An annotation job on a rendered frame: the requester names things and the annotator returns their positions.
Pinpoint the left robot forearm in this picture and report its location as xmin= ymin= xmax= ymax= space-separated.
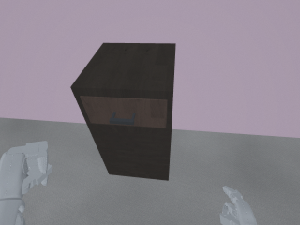
xmin=0 ymin=197 xmax=26 ymax=225

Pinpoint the drawer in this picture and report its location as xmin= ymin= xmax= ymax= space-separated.
xmin=80 ymin=96 xmax=168 ymax=128

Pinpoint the right robot hand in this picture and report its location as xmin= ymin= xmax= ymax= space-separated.
xmin=219 ymin=186 xmax=257 ymax=225

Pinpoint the left robot hand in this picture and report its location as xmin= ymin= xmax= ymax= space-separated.
xmin=0 ymin=141 xmax=52 ymax=199

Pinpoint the handle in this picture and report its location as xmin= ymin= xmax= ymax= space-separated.
xmin=109 ymin=112 xmax=136 ymax=125

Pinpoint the cabinet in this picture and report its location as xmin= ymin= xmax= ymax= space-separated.
xmin=70 ymin=43 xmax=176 ymax=181

